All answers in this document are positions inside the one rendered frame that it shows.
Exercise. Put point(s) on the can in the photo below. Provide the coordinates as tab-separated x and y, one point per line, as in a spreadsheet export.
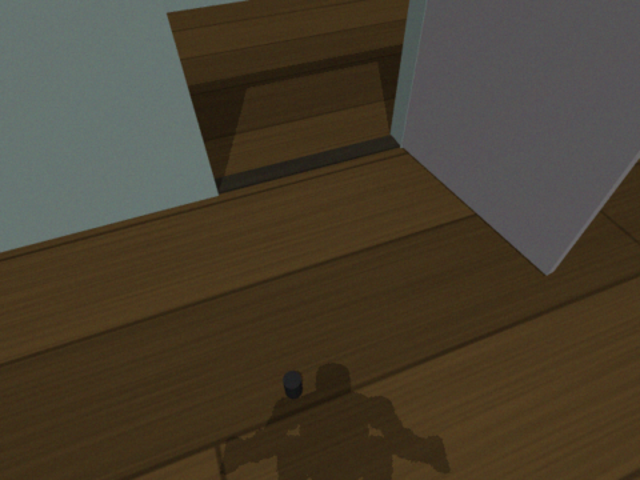
292	384

